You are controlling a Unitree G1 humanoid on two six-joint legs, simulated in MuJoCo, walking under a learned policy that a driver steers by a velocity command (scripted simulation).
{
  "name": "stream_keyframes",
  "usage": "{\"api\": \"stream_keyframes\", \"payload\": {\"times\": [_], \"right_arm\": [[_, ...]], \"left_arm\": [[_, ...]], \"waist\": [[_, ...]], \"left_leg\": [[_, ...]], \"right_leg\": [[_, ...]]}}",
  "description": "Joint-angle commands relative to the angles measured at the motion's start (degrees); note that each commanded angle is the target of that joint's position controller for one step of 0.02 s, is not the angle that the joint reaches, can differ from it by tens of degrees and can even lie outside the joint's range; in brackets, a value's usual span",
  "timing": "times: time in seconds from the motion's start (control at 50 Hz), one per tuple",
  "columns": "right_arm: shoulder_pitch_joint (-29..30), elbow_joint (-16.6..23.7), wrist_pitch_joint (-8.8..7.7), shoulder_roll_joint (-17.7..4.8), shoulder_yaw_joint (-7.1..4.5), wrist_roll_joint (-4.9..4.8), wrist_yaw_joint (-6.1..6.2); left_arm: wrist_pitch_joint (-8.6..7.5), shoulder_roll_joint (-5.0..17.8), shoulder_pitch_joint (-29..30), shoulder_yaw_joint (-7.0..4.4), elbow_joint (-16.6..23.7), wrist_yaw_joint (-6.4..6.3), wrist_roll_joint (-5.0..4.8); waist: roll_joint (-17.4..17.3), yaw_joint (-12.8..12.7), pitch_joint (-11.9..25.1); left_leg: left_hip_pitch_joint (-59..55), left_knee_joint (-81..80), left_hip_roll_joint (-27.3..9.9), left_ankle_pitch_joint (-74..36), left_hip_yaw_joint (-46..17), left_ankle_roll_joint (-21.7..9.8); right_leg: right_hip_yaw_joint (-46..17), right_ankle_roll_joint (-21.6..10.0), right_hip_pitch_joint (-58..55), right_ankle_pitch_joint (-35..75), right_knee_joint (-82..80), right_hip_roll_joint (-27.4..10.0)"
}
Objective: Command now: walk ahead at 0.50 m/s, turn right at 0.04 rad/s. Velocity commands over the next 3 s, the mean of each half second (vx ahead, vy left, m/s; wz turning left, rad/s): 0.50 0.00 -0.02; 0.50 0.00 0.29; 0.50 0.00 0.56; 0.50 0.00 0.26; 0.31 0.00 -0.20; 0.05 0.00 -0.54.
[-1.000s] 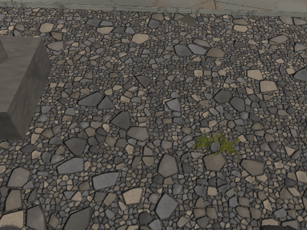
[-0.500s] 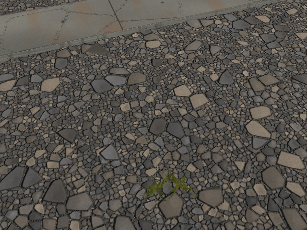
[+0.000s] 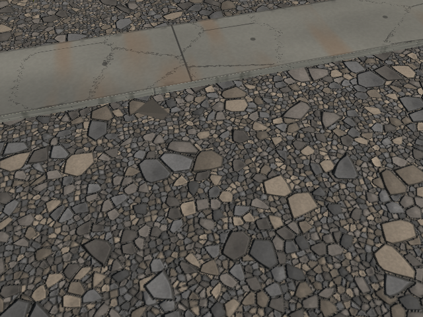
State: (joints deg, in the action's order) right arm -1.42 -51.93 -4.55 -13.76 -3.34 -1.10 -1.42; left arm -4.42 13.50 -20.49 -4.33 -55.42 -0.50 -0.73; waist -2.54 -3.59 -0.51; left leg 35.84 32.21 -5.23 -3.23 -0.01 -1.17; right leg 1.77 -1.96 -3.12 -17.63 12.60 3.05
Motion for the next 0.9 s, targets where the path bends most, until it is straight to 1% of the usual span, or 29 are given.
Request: {"api": "stream_keyframes", "payload": {"times": [0.02,0.04,0.06,0.08,0.1,0.12,0.14,0.16,0.18,0.2,0.24,0.3,0.34,0.42,0.5,0.54,0.58,0.6,0.62,0.64,0.66,0.68,0.7,0.72,0.74,0.76,0.8,0.84,0.9], "right_arm": [[4.7,4.6,-1.43,-5.9,-1.03,-0.21,-0.89],[1.6,3.9,-1.55,-7.1,-1.57,-0.10,-0.92],[-5.1,1.9,-1.55,-8.7,-2.57,0.13,-0.77],[-15.3,-1.1,-1.44,-11.6,-3.89,0.51,-0.39],[-23.2,-2.5,-1.29,-17.1,-5.15,1.55,-0.03],[-24.6,-3.3,-1.05,-14.7,-4.22,0.75,-0.37],[-20.3,-2.6,-1.28,-11.2,-3.03,0.10,-0.40],[-15.6,-1.2,-1.37,-8.8,-2.34,0.35,-0.21],[-11.4,-0.5,-1.49,-7.4,-1.78,1.07,-0.29],[-9.0,-0.2,-1.80,-5.7,-1.20,1.75,-0.37],[-9.0,-0.7,-1.91,-5.2,-0.86,1.85,-0.42],[-11.8,-1.8,-2.05,-8.0,-1.36,1.50,0.57],[-13.7,-2.3,-1.75,-8.6,-1.44,1.34,1.26],[-16.9,-3.2,-1.30,-8.5,-1.25,0.74,1.79],[-21.2,-5.1,-0.44,-9.0,-1.44,0.37,1.86],[-22.2,-5.9,0.25,-9.4,-1.75,0.26,2.01],[-21.7,-6.0,0.79,-10.1,-2.12,0.06,2.20],[-20.5,-5.6,1.00,-10.6,-2.27,-0.04,2.23],[-18.9,-5.1,1.24,-10.2,-2.06,-0.19,2.19],[-18.1,-3.9,1.22,-8.4,-1.24,0.27,2.11],[-24.4,-3.0,0.26,-2.0,0.61,0.71,1.68],[-24.2,-3.8,-0.99,-3.1,0.52,-0.10,1.43],[-19.0,-2.4,-1.48,-8.5,-1.14,-1.77,1.36],[-15.4,-1.3,-1.48,-8.8,-1.26,-2.07,1.59],[-13.8,-1.1,-1.07,-8.1,-1.56,-1.47,1.97],[-15.0,-1.5,-0.16,-7.1,-2.00,-1.15,2.19],[-17.3,-2.0,1.57,-4.0,-1.86,-1.21,2.12],[-15.7,-0.8,2.50,-3.7,-2.12,-0.98,2.25],[-11.8,1.1,2.54,-3.9,-2.40,-0.31,1.81]], "left_arm": [[0.28,9.7,-1.1,-2.23,0.7,-0.60,-0.31],[0.51,10.3,0.1,-2.37,0.9,-0.67,-0.35],[0.83,10.2,1.5,-2.24,1.1,-0.67,-0.41],[1.08,8.6,1.5,-1.52,1.6,-0.69,-0.07],[0.54,3.1,-5.1,0.09,2.4,-0.26,0.78],[-0.86,1.5,-5.7,0.92,1.8,0.24,0.11],[-1.97,7.0,-1.0,-0.37,2.7,0.54,-1.44],[-2.47,8.1,4.0,-0.46,4.1,0.47,-2.11],[-2.41,7.9,6.5,-0.64,4.5,0.04,-1.56],[-1.79,7.9,6.5,-1.19,4.3,-0.36,-0.77],[-0.45,5.5,3.9,-1.10,3.6,-0.49,-0.45],[0.35,5.0,7.7,-1.14,4.8,-0.73,0.11],[0.27,4.8,11.4,-1.15,6.0,-0.60,0.48],[-0.24,3.2,18.6,-0.44,7.7,0.27,0.15],[-0.64,3.1,25.1,0.28,9.8,1.47,-0.36],[-1.04,3.5,26.9,0.43,10.9,2.24,-0.52],[-1.44,5.1,25.3,0.03,11.1,2.70,-0.57],[-1.66,6.6,21.8,-0.64,10.4,2.64,-0.46],[-1.85,8.7,14.0,-1.82,8.1,2.37,-0.25],[-2.00,12.3,2.7,-3.17,5.3,1.80,0.54],[-1.63,18.0,-4.9,-4.63,3.7,1.35,1.27],[-1.37,13.8,-5.5,-3.16,3.7,1.31,0.85],[-1.42,10.4,-1.1,-2.03,4.0,1.13,0.49],[-1.49,8.4,3.8,-1.33,5.0,0.98,0.50],[-1.71,6.4,7.7,-0.69,5.2,1.19,0.81],[-2.10,4.9,10.0,-0.26,5.2,1.31,1.28],[-2.39,4.5,11.4,-0.29,4.5,1.37,1.61],[-2.66,6.0,10.7,-0.72,3.7,0.86,1.83],[-2.50,7.2,9.0,-1.07,2.9,-0.17,2.05]], "waist": [[7.6,1.8,-3.6],[8.3,3.8,-1.6],[8.1,7.5,2.4],[5.9,11.4,9.2],[-6.5,9.8,18.4],[-14.8,9.6,23.2],[-9.8,9.9,16.1],[-5.7,9.0,10.1],[-1.4,7.2,5.3],[-1.5,5.2,3.3],[-2.7,3.2,2.5],[-0.9,3.3,0.0],[-0.3,4.2,-0.7],[-0.9,6.4,-2.1],[-0.7,8.6,-4.2],[-1.1,8.5,-4.8],[-2.0,6.6,-3.7],[-2.9,4.3,-1.6],[-2.7,-0.1,3.0],[-0.7,-4.3,11.2],[11.8,-3.1,20.8],[16.2,-3.7,25.4],[12.6,-3.3,16.4],[9.8,-1.8,10.0],[7.2,-0.1,5.5],[8.6,2.1,3.3],[9.0,4.2,1.4],[7.6,4.8,-0.3],[6.1,4.2,-1.6]], "left_leg": [[-0.4,-2.5,0.8,4.4,0.0,-2.3],[-5.6,-2.7,2.4,6.5,1.4,-3.2],[-15.0,-3.5,4.6,6.7,3.3,-4.5],[-30.2,-2.0,2.9,6.1,1.1,-6.4],[-52.1,-3.2,-11.9,11.2,-21.7,-14.2],[-59.0,-14.7,-17.6,21.2,-43.3,-18.9],[-54.0,-16.0,-15.7,27.2,-38.4,-15.8],[-46.0,-16.5,-13.7,25.9,-30.1,-13.4],[-36.7,-18.3,-11.8,20.7,-23.8,-12.4],[-30.6,-19.8,-9.8,16.4,-19.5,-11.4],[-25.5,-22.7,-8.2,12.5,-15.2,-11.5],[-25.0,-25.5,-8.0,7.0,-11.1,-12.5],[-27.0,-25.9,-7.5,3.8,-8.9,-12.0],[-28.2,-26.2,-5.0,2.3,-3.6,-9.8],[-34.8,-24.3,-7.1,2.0,-3.3,-9.9],[-38.9,-21.9,-9.1,-0.8,-3.8,-9.6],[-41.0,-18.3,-10.3,-7.8,-4.7,-8.7],[-40.8,-14.5,-9.8,-16.3,-4.7,-8.1],[-38.7,-6.2,-7.4,-23.5,-3.4,-6.9],[-28.9,7.7,-4.2,-17.0,-1.6,-5.1],[-4.6,31.1,5.2,8.3,2.2,-0.5],[2.6,40.9,7.4,36.5,-6.2,-0.7],[7.3,44.8,3.8,34.0,-7.6,-1.5],[7.5,43.5,0.7,28.8,-5.7,-2.0],[5.3,40.2,-1.2,24.5,-5.2,-2.1],[1.7,37.4,-2.9,21.4,-5.7,-2.1],[-2.0,35.4,-3.7,19.0,-5.5,-1.9],[0.6,33.2,-3.8,15.0,-5.8,-1.3],[4.9,25.4,-3.3,6.5,-6.4,-0.4]], "right_leg": [[-6.6,-7.9,-0.8,25.6,0.6,-18.2],[-5.9,-7.1,-1.2,34.3,4.2,-17.8],[-4.0,-5.9,-0.1,43.2,12.1,-15.6],[-1.6,-4.0,6.4,40.6,25.3,-12.2],[0.5,-0.3,26.7,18.1,48.1,-4.8],[-5.6,0.9,39.3,-14.6,60.7,1.5],[-9.2,-0.5,45.8,-13.3,66.0,-2.4],[-7.5,-1.6,47.1,-8.3,65.1,-5.6],[-6.1,-1.8,44.9,-3.4,61.3,-8.4],[-6.4,-1.9,41.4,-0.3,57.4,-10.5],[-6.3,-1.6,37.0,1.9,53.6,-11.7],[-5.4,0.3,41.0,7.7,45.9,-12.3],[-5.0,1.4,43.8,13.9,39.4,-12.2],[-2.5,1.8,41.3,24.0,26.3,-9.9],[-1.6,1.3,42.2,23.2,19.4,-8.3],[-1.7,0.3,42.9,19.7,17.4,-7.9],[-1.5,-1.2,38.8,15.4,15.7,-6.7],[-0.5,-2.1,32.8,13.6,15.0,-5.1],[0.8,-3.4,21.8,14.6,13.5,-3.4],[-3.9,-6.2,3.3,16.5,16.7,-8.2],[-27.5,-14.2,-21.4,9.4,15.2,-24.1],[-41.8,-15.8,-22.6,4.1,7.0,-28.2],[-33.6,-12.5,-15.2,0.8,5.6,-26.0],[-25.6,-10.4,-6.2,2.1,3.9,-24.1],[-19.9,-9.1,2.2,4.0,1.1,-21.8],[-14.9,-8.0,7.8,6.2,-1.2,-19.9],[-8.8,-7.7,13.4,9.2,-4.1,-18.4],[-4.3,-8.1,14.4,13.6,-5.6,-18.3],[0.7,-7.9,12.0,17.7,-6.2,-18.0]]}}
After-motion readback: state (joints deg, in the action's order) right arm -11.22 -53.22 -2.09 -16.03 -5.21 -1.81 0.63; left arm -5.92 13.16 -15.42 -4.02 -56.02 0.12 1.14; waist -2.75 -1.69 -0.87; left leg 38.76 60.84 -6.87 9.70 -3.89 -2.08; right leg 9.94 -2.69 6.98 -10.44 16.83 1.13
